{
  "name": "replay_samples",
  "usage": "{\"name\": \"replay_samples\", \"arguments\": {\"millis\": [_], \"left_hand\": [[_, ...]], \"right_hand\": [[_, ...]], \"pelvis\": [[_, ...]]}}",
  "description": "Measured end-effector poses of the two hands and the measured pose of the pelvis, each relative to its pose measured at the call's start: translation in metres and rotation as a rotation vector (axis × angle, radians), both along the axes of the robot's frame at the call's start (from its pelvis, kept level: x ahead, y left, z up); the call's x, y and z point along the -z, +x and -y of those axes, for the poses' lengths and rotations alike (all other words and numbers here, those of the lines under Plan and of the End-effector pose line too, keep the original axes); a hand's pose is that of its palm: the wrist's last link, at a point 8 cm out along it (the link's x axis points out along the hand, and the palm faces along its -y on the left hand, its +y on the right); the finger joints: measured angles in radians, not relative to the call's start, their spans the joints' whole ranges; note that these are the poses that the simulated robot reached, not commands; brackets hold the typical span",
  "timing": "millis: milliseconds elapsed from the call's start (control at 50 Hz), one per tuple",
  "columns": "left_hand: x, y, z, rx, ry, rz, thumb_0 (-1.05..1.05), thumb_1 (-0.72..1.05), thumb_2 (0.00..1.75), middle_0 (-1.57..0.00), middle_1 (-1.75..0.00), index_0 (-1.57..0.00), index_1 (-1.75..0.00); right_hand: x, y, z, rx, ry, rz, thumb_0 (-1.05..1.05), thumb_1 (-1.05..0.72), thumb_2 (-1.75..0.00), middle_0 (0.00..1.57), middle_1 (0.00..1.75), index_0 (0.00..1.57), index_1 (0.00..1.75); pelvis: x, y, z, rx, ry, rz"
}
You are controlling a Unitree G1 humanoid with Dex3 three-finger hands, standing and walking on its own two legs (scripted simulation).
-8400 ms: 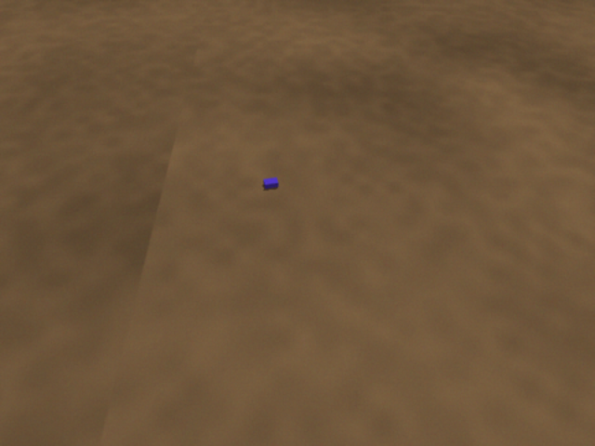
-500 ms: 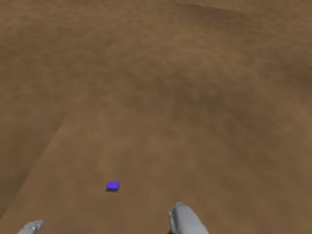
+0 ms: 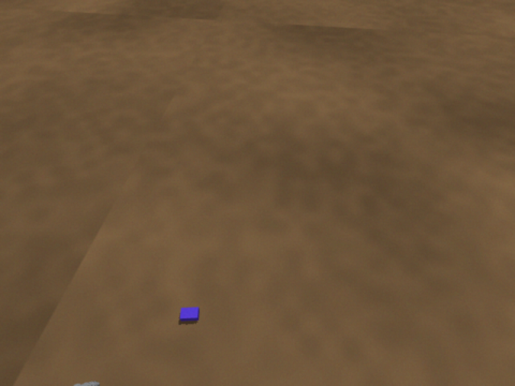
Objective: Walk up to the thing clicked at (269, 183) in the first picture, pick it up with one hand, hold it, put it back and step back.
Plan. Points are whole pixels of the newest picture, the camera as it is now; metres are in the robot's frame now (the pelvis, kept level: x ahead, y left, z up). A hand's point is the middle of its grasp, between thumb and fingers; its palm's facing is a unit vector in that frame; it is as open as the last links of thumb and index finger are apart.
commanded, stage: walk up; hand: left
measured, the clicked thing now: (189, 314) +0.51 +0.25 -0.75
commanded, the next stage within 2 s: stand in 0.74 s
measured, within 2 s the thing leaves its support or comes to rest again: neither
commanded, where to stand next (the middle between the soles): +0.15 -0.01 m, yaw +0 degrees
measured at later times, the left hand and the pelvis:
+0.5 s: hand out of the picture +0.10 +0.24 -0.14, palm faces -0.06 -0.95 -0.31, open 7.4 cm; pelvis +0.01 +0.00 +0.02, yaw -1 degrees
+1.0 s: hand out of the picture +0.10 +0.25 -0.14, palm faces -0.05 -0.94 -0.34, open 7.4 cm; pelvis +0.01 +0.00 +0.02, yaw -1 degrees
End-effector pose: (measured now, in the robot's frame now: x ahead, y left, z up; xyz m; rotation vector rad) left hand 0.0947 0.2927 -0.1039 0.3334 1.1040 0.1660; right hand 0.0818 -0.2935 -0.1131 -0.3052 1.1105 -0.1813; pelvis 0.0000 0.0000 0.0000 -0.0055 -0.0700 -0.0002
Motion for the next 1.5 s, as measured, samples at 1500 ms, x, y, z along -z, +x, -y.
{"name": "replay_samples", "arguments": {"millis": [1500], "left_hand": [[-0.003, -0.009, -0.004, -0.029, -0.009, -0.126, 0.0, 0.9, 0.9, -0.21, -0.3, -0.2, -0.3]], "right_hand": [[-0.015, -0.003, 0.001, 0.055, -0.006, -0.13, 0.01, -0.91, -0.9, 0.2, 0.3, 0.2, 0.3]], "pelvis": [[-0.022, 0.015, -0.003, 0.003, 0.005, -0.034]]}}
